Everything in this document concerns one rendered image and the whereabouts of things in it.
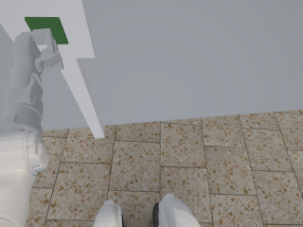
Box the button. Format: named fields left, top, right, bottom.
left=25, top=17, right=68, bottom=44

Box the robot shin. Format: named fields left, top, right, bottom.
left=158, top=193, right=174, bottom=227
left=104, top=200, right=115, bottom=205

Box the panel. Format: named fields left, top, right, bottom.
left=0, top=0, right=105, bottom=139

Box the left robot forearm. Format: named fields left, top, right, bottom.
left=0, top=65, right=44, bottom=137

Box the left robot upper arm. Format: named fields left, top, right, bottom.
left=0, top=131, right=49, bottom=227

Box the right robot shin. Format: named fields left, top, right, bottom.
left=158, top=193, right=174, bottom=227

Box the left robot hand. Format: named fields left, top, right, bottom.
left=13, top=28, right=64, bottom=75

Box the left robot shin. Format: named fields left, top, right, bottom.
left=104, top=200, right=115, bottom=205

